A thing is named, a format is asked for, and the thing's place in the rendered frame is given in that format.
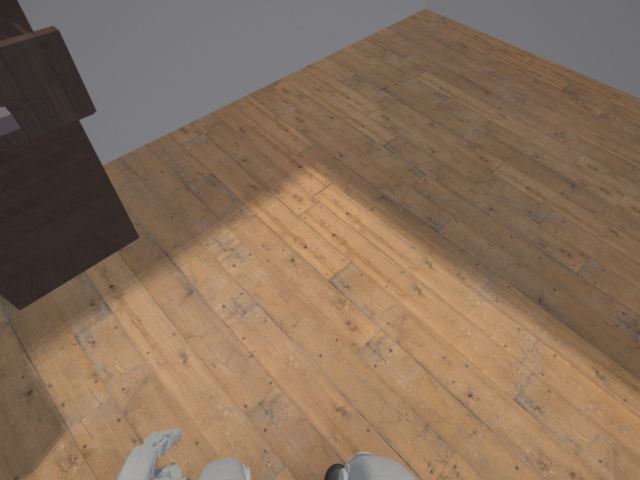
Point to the robot right thigh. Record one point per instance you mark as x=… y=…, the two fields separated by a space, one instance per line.
x=374 y=468

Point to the drawer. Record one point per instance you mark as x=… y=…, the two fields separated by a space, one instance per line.
x=39 y=82

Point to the cabinet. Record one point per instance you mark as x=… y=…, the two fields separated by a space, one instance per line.
x=59 y=212

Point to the right robot shin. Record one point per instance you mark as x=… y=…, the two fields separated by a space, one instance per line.
x=359 y=455

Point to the handle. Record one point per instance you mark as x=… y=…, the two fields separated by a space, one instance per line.
x=7 y=122

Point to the left robot hand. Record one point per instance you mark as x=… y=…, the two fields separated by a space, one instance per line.
x=142 y=461

